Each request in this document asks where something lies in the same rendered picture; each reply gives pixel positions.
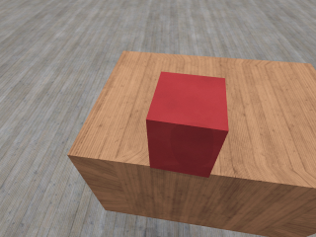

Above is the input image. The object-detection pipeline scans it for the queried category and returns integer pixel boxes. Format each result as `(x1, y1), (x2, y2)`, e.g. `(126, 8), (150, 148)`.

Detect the pedestal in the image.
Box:
(67, 50), (316, 237)

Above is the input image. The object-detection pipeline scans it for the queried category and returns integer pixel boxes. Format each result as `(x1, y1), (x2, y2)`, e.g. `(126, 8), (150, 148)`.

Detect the carton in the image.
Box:
(146, 71), (229, 178)

